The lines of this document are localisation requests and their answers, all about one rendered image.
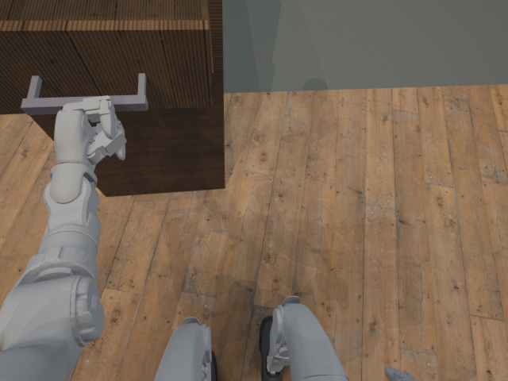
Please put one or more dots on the right robot shin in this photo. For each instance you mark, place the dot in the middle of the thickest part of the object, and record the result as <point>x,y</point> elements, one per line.
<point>278,357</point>

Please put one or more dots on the cabinet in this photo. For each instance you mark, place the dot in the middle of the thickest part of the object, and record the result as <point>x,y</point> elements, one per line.
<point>168,150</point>

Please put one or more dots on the handle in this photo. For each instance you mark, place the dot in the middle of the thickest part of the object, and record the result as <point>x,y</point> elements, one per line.
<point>33,105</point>

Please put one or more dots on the robot left forearm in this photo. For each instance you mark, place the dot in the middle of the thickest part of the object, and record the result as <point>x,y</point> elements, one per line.
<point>70,241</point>

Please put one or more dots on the drawer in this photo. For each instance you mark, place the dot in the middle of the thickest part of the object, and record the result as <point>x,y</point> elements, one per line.
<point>83,48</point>

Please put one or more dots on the left robot thigh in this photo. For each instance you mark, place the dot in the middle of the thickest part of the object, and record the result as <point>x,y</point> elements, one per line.
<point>187,350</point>

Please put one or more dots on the left robot hand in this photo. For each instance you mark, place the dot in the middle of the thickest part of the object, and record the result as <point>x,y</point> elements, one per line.
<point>73,132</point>

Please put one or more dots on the robot left upper arm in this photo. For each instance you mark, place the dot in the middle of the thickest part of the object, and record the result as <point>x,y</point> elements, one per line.
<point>46,326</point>

